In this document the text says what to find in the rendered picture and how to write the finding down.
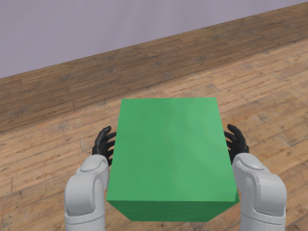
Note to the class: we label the robot right forearm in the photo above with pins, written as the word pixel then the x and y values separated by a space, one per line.
pixel 263 195

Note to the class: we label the right robot hand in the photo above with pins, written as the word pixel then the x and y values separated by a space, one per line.
pixel 237 143

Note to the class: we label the carton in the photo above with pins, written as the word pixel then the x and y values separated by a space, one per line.
pixel 171 161

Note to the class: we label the left robot hand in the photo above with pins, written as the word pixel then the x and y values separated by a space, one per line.
pixel 101 144

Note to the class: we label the robot left forearm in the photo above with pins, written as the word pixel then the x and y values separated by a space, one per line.
pixel 84 200

